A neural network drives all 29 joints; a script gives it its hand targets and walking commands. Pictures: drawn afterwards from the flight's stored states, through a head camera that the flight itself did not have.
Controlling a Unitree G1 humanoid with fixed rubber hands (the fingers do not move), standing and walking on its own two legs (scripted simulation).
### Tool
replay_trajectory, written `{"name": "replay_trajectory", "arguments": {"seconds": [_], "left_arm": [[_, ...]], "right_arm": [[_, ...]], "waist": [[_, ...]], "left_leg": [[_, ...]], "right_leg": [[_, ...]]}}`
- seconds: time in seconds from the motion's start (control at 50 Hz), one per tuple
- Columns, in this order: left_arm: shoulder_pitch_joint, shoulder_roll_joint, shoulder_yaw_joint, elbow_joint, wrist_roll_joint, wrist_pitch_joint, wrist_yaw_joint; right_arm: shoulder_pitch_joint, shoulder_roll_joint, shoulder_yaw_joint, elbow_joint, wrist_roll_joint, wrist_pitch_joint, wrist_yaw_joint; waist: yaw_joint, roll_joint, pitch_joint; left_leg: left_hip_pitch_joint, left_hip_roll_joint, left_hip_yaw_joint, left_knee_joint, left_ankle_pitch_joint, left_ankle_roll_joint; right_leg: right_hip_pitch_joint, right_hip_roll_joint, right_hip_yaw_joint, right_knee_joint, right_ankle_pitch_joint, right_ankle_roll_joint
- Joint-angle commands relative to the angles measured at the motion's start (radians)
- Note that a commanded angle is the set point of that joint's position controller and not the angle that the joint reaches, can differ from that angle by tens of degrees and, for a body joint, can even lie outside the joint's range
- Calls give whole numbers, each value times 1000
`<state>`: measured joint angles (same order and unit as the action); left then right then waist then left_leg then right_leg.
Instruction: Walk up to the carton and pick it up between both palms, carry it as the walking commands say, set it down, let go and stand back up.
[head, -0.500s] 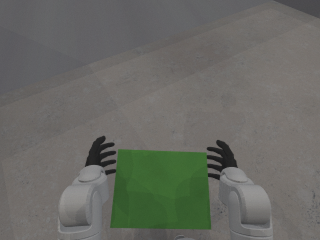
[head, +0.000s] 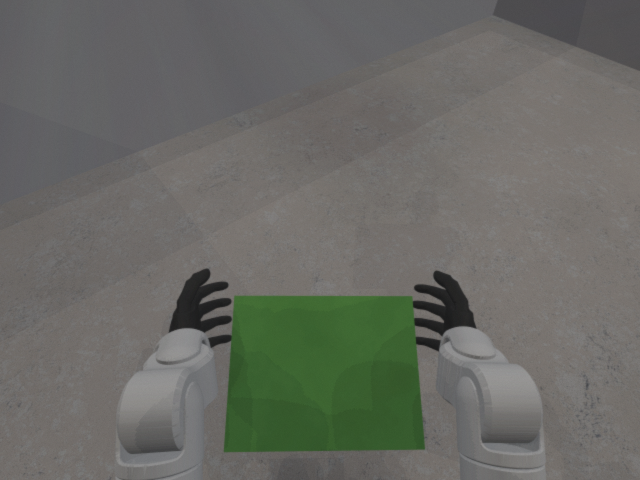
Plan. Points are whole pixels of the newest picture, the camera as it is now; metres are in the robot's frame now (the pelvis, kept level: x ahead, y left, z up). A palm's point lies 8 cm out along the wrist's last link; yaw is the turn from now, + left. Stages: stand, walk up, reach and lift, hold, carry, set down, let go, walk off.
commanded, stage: carry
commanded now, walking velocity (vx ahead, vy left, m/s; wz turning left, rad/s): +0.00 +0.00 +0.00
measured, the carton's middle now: (321, 370) +0.29 +0.00 -0.04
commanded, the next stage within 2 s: none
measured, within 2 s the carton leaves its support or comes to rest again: neither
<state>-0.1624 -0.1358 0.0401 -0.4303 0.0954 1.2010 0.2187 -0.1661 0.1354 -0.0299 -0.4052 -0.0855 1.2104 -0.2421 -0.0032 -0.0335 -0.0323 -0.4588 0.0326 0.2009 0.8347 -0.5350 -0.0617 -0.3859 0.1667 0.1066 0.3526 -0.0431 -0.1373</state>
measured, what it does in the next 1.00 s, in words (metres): steps on the spot: left foot, then right foot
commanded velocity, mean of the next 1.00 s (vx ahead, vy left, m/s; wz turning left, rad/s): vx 0.00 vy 0.00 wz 0.00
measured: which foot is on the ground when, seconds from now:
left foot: up 0.00-0.08, down 0.10-1.00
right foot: down 0.00-0.14, up 0.16-0.30, down 0.32-1.00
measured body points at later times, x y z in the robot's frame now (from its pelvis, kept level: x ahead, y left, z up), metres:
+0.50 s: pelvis -0.02 -0.01 -0.01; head -0.05 -0.01 +0.44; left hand +0.26 +0.13 +0.08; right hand +0.24 -0.16 +0.07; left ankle +0.00 +0.09 -0.74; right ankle +0.00 -0.13 -0.74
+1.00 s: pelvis -0.03 +0.00 -0.01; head -0.05 +0.01 +0.44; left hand +0.26 +0.14 +0.07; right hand +0.25 -0.15 +0.06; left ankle +0.00 +0.09 -0.74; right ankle +0.00 -0.13 -0.74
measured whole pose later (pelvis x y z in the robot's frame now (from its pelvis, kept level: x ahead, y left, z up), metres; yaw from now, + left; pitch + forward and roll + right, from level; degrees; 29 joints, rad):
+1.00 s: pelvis -0.03 +0.00 -0.01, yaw -1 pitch +2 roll +0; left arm -0.16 -0.14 0.05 -0.23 0.16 1.13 0.19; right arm -0.16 0.13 -0.03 -0.19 -0.12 1.13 -0.23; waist 0.00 0.00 -0.10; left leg -0.32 0.07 0.20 0.55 -0.26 0.04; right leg -0.32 0.00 0.03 0.53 -0.23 0.01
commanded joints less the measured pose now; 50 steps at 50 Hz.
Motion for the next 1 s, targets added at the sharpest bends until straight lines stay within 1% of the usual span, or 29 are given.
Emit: {"name": "replay_trajectory", "arguments": {"seconds": [0.0, 0.04, 0.08, 0.1, 0.12, 0.16, 0.2, 0.24, 0.26, 0.3, 0.36, 0.44, 0.52, 0.54, 0.56, 0.58, 0.64, 0.68, 0.7, 0.72, 0.74, 0.76, 0.8, 0.82, 0.84, 0.86, 0.94, 0.96, 0.98], "left_arm": [[-309, -945, -598, -130, -363, 1, -226], [-302, -936, -591, -81, -349, 11, -227], [-357, -939, -616, -109, -348, 16, -222], [-358, -927, -612, -93, -345, 21, -220], [-360, -934, -612, -81, -351, 25, -220], [-365, -909, -580, -2, -330, 42, -224], [-333, -825, -469, 216, -254, 24, -231], [-317, -845, -476, 201, -266, 7, -233], [-347, -942, -563, 50, -333, 5, -231], [-348, -923, -546, 102, -328, 7, -236], [-317, -871, -477, 218, -261, -24, -239], [-402, -944, -555, 60, -317, -37, -239], [-347, -904, -489, 172, -284, -42, -247], [-365, -938, -541, 71, -317, -32, -244], [-332, -857, -451, 237, -256, -40, -249], [-349, -909, -499, 165, -286, -39, -247], [-336, -859, -429, 265, -240, -68, -250], [-405, -936, -509, 119, -303, -74, -250], [-378, -865, -443, 252, -248, -84, -254], [-421, -932, -504, 119, -294, -85, -252], [-373, -848, -426, 277, -233, -89, -254], [-391, -881, -469, 204, -261, -85, -249], [-405, -878, -473, 192, -263, -99, -251], [-398, -831, -425, 284, -224, -109, -253], [-444, -925, -518, 118, -291, -110, -250], [-402, -834, -427, 275, -224, -115, -252], [-408, -895, -471, 206, -254, -133, -255], [-433, -887, -466, 192, -258, -135, -252], [-371, -831, -399, 336, -202, -145, -256]], "right_arm": [[-383, 950, 583, -179, 369, -26, 227], [-359, 946, 571, -140, 358, -19, 229], [-332, 940, 552, -107, 349, -15, 235], [-339, 915, 546, -118, 349, -15, 239], [-358, 922, 554, -139, 349, -14, 235], [-366, 870, 532, -77, 307, 15, 242], [-366, 765, 439, 114, 224, -4, 248], [-386, 771, 452, 79, 233, -22, 246], [-428, 853, 543, -103, 302, -26, 241], [-394, 844, 510, -29, 278, -21, 239], [-406, 816, 475, 88, 242, -48, 243], [-454, 906, 531, -13, 300, -57, 249], [-444, 855, 506, 41, 271, -63, 245], [-468, 890, 558, -59, 308, -51, 244], [-425, 816, 468, 122, 246, -59, 248], [-464, 856, 519, 25, 281, -60, 246], [-465, 808, 467, 116, 242, -87, 251], [-506, 885, 530, -15, 289, -92, 248], [-460, 815, 448, 142, 234, -100, 256], [-521, 891, 523, 4, 293, -101, 257], [-476, 801, 431, 162, 228, -108, 257], [-466, 843, 470, 109, 249, -103, 256], [-474, 829, 456, 89, 238, -120, 257], [-455, 789, 406, 197, 203, -132, 263], [-505, 871, 491, 13, 265, -134, 263], [-461, 793, 408, 191, 202, -136, 263], [-513, 833, 460, 60, 232, -163, 265], [-503, 842, 441, 97, 231, -160, 262], [-464, 776, 384, 214, 191, -174, 266]], "waist": [[17, -50, -457], [-2, -19, -461], [-13, 195, -379], [-9, 298, -323], [-18, 262, -279], [-1, 144, -183], [11, 82, -169], [9, 79, -220], [7, 65, -223], [-5, 30, -266], [-2, -13, -290], [-1, 51, -271], [-3, -50, -258], [-1, -22, -242], [0, -5, -235], [0, 2, -222], [2, -8, -247], [0, -23, -253], [2, 20, -241], [3, 11, -239], [5, 55, -222], [6, 57, -213], [5, 77, -235], [6, 71, -238], [4, 75, -263], [7, 55, -256], [4, 41, -274], [3, 60, -277], [4, 54, -270]], "left_leg": [[239, -22, -149, -266, 53, 103], [475, 15, -109, -422, 175, 116], [533, 250, -326, -571, 56, 168], [437, 361, -385, -615, 74, 213], [319, 426, -367, -608, 66, 282], [134, 394, -261, -617, 30, 251], [146, 292, -167, -523, 141, 179], [240, 242, -136, -437, 317, 151], [292, 223, -117, -377, 476, 130], [302, 183, -106, -322, 486, 100], [273, 153, -118, -326, 381, 98], [279, 156, -129, -358, 280, 98], [253, 150, -133, -361, 245, 104], [237, 153, -137, -377, 213, 103], [238, 158, -146, -381, 194, 109], [245, 166, -146, -383, 204, 107], [260, 156, -130, -367, 220, 107], [248, 155, -134, -356, 231, 108], [242, 154, -132, -369, 197, 107], [241, 164, -149, -390, 199, 106], [237, 173, -163, -418, 142, 112], [234, 180, -163, -427, 122, 112], [260, 189, -163, -441, 162, 121], [248, 189, -154, -423, 159, 119], [275, 181, -145, -413, 228, 115], [260, 172, -140, -399, 202, 114], [295, 169, -129, -373, 279, 114], [296, 169, -142, -389, 277, 116], [292, 173, -135, -385, 289, 116]], "right_leg": [[312, -312, 251, -58, 196, 33], [140, -249, 158, -74, 16, 105], [-37, -140, 6, 72, -144, 177], [-49, -129, -5, 266, -288, 142], [-38, -122, -35, 456, -372, 146], [-37, -169, -59, 548, -352, 116], [4, -200, -73, 345, -291, 90], [59, -181, -94, 162, -204, 91], [58, -202, -65, 89, -151, 96], [94, -269, -5, 92, 43, 104], [117, -299, 9, 114, 141, 101], [65, -289, 11, 86, 61, 99], [64, -291, 20, 63, 54, 97], [55, -286, 16, 64, 8, 98], [35, -278, 14, 67, -25, 96], [26, -276, 7, 64, -36, 97], [37, -282, 16, 56, -12, 98], [51, -284, 17, 63, 33, 96], [27, -275, 15, 60, -17, 97], [37, -271, -8, 67, -49, 101], [9, -259, -8, 58, -125, 105], [6, -257, -17, 63, -137, 104], [9, -255, -15, 73, -101, 99], [21, -260, -15, 61, -92, 103], [34, -270, -22, 73, -43, 104], [24, -265, -4, 63, -51, 97], [42, -274, -7, 61, -1, 104], [40, -270, -5, 70, 4, 101], [45, -272, -14, 74, 28, 106]]}}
